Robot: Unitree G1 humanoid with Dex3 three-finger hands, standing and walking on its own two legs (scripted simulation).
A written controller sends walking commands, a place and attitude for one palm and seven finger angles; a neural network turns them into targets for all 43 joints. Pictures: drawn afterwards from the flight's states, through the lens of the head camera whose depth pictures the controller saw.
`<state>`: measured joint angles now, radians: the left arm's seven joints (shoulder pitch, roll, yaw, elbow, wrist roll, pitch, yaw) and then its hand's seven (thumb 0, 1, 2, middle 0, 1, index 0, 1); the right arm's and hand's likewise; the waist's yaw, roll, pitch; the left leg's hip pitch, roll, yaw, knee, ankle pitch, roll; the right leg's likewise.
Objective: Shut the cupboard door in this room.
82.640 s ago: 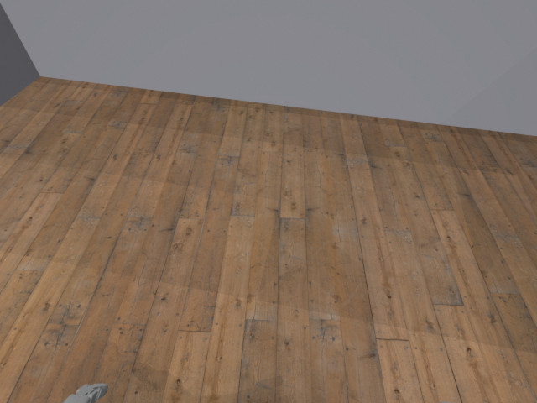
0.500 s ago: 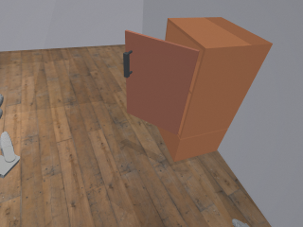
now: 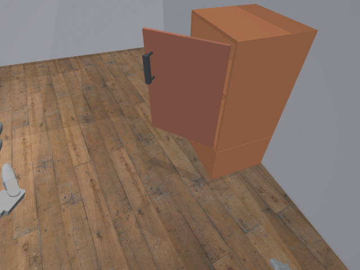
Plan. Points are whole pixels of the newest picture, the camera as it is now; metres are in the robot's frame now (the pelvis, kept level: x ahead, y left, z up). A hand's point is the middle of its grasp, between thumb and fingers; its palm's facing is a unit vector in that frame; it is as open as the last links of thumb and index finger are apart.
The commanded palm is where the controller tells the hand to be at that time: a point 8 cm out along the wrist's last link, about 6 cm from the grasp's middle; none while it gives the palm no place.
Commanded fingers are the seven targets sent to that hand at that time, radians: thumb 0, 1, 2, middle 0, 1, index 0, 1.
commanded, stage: let the arm hang, fingers relaxed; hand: left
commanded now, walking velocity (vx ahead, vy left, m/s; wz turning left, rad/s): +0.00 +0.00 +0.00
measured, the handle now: (149, 67) +1.01 +0.22 -0.03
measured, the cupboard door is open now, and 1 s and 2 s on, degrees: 42 42 42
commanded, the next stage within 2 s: look to check the result in 1.14 s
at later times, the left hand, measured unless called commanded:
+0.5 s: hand out of the picture -0.01 +0.21 -0.17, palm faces +0.07 -0.98 -0.21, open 7.0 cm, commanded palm none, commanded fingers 0.00 0.90 0.90 -0.20 -0.30 -0.20 -0.30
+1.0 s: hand out of the picture +0.01 +0.20 -0.17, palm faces +0.05 -0.99 -0.16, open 7.4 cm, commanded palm none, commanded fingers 0.00 0.90 0.90 -0.20 -0.30 -0.20 -0.30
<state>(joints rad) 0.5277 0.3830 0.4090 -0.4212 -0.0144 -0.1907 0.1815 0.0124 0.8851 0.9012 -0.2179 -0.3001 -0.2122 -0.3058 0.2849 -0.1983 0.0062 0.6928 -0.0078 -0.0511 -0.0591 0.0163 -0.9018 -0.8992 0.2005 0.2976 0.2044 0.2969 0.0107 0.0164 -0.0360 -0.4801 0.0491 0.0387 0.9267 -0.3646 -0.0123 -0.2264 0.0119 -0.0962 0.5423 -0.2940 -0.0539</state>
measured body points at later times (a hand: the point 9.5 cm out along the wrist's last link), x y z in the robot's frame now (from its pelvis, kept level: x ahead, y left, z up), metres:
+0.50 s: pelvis +0.01 +0.02 +0.01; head +0.02 +0.03 +0.46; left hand -0.01 +0.26 -0.15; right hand +0.05 -0.22 -0.14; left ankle +0.06 +0.14 -0.73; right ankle +0.00 -0.09 -0.73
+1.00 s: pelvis +0.02 +0.04 +0.01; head +0.02 +0.04 +0.46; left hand +0.01 +0.25 -0.15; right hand +0.00 -0.16 -0.15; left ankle +0.06 +0.14 -0.73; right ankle +0.00 -0.09 -0.73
